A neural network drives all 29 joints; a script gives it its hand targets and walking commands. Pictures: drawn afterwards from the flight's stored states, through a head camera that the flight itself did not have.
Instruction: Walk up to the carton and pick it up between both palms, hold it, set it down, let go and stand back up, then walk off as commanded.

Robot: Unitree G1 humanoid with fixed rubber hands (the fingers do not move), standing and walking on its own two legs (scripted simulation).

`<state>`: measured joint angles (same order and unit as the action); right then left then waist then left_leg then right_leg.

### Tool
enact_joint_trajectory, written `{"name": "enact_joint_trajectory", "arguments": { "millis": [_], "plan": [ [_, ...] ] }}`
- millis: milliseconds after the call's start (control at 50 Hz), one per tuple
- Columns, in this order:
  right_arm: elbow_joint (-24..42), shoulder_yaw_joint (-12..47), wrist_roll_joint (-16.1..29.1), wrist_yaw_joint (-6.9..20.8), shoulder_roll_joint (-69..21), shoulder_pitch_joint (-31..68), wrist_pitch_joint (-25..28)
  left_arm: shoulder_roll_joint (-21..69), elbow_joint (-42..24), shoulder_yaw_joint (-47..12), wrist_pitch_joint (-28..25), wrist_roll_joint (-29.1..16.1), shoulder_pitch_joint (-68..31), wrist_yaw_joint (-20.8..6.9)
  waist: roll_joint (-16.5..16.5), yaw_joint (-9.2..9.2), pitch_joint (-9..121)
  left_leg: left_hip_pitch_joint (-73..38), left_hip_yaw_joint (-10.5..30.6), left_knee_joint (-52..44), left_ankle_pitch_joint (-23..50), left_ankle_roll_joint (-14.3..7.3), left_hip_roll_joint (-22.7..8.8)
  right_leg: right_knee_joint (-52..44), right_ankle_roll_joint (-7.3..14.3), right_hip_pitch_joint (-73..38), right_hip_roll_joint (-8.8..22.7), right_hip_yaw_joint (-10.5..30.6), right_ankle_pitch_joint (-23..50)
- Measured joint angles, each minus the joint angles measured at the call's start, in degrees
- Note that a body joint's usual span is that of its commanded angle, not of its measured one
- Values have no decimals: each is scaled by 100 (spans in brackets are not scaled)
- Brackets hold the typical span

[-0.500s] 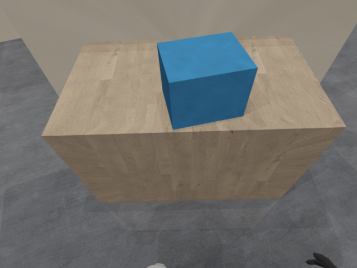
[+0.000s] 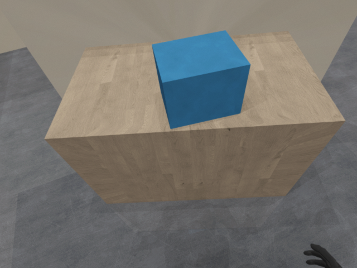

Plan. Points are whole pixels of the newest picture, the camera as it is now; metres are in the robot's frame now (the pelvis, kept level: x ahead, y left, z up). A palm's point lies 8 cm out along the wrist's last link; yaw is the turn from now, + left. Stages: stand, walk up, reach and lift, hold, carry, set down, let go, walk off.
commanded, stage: walk off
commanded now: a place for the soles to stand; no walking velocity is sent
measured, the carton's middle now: (197, 80) +0.69 -0.01 -0.01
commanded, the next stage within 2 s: stand in 0.62 s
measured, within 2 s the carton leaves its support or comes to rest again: neither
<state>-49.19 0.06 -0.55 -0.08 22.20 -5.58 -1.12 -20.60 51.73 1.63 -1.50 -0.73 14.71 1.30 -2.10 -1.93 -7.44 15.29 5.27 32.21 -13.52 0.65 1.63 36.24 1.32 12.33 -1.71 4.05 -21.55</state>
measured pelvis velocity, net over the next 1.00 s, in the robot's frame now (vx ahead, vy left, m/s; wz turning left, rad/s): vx -0.06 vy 0.01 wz -0.01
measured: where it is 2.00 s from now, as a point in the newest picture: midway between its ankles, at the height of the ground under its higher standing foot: outside the picture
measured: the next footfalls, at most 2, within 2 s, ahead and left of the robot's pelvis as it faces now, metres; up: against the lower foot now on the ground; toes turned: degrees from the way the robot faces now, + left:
none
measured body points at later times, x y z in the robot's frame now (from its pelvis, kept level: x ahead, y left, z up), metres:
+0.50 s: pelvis -0.05 +0.03 +0.00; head -0.01 +0.02 +0.45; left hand +0.03 +0.34 -0.11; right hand +0.06 -0.27 -0.12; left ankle -0.04 +0.14 -0.73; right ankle -0.02 -0.12 -0.71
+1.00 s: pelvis -0.06 +0.01 +0.01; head -0.02 +0.00 +0.45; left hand +0.01 +0.32 -0.11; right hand +0.06 -0.28 -0.12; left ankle -0.04 +0.14 -0.73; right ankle -0.04 -0.12 -0.73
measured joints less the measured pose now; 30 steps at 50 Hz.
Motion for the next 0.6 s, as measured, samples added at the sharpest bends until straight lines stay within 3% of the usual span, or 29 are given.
{"name": "enact_joint_trajectory", "arguments": {
  "millis": [100,140,180,200,320,360,400,540,600],
  "plan": [
    [-26,-1,0,9,-3,-26,26,-3,20,0,76,0,-223,-22,26,-6,-1,-149,-1,-32,-146,-9,-31,582,-1,182,-8,-4,-823],
    [-26,0,0,11,-5,14,25,-6,16,-1,52,0,-293,-51,42,-12,-2,-33,-9,19,-124,-9,-52,79,-1,156,53,2,-538],
    [-27,-1,0,26,-4,81,26,-4,20,-1,12,0,-353,-68,37,-5,-75,103,-4,175,-135,-9,-60,-320,-43,148,70,-11,600],
    [-27,-1,0,34,-3,100,25,-3,26,-1,2,0,-353,-89,11,-4,-110,113,-1,219,-139,-9,-82,-285,-82,167,48,-15,740],
    [-45,0,0,85,1,-53,-24,-3,47,1,-25,0,-321,-82,-71,-4,-95,208,-5,1036,-1231,-9,-19,-381,-139,212,88,-9,622],
    [-67,0,0,97,5,-156,-25,-1,45,0,-24,0,-364,-62,-78,4,-89,37,6,792,-1078,-9,-27,-320,-146,310,139,-17,636],
    [-89,0,0,100,-7,-245,-26,-2,42,1,-3,0,-431,-43,-55,6,-119,-167,-9,335,-481,-30,-21,-97,-198,443,196,-7,574],
    [-129,-1,0,108,-33,-349,47,-5,40,-1,80,0,-424,-56,21,2,-129,-219,-23,233,-446,-118,5,587,-175,460,92,5,-335],
    [-128,-1,0,106,-35,-224,55,-9,40,-2,45,0,-367,-88,49,-6,-127,-23,-48,255,-385,-117,18,-210,-161,219,125,17,50]
  ]
}}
